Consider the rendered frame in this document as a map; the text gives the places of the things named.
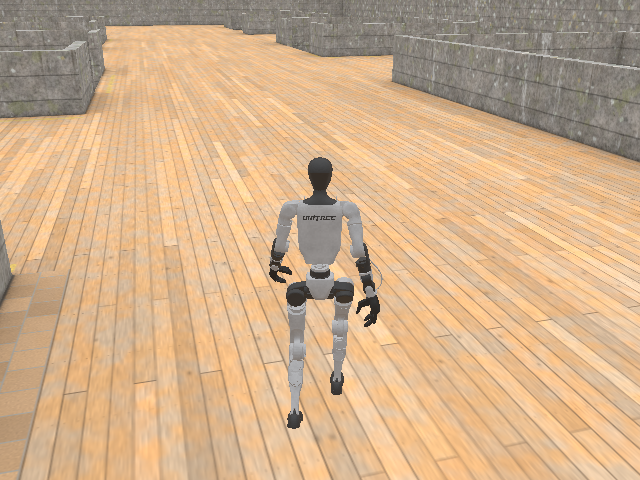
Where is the left robot hand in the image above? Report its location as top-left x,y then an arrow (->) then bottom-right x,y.
269,266 -> 292,283

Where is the right robot forearm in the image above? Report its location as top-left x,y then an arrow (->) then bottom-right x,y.
355,243 -> 377,298

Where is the robot right shin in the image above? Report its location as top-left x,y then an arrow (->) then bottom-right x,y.
332,320 -> 348,382

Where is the robot shin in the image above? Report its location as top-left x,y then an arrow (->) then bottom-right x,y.
332,320 -> 348,382
288,343 -> 304,415

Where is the robot left upper arm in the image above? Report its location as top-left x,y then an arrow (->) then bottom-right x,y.
274,200 -> 300,253

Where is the robot left shin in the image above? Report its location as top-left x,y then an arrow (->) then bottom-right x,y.
288,343 -> 304,415

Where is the right robot hand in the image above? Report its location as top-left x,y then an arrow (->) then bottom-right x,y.
356,295 -> 380,327

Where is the robot right upper arm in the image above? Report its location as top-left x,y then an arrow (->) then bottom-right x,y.
340,201 -> 365,258

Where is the left robot forearm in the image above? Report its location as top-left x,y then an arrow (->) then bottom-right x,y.
269,238 -> 285,271

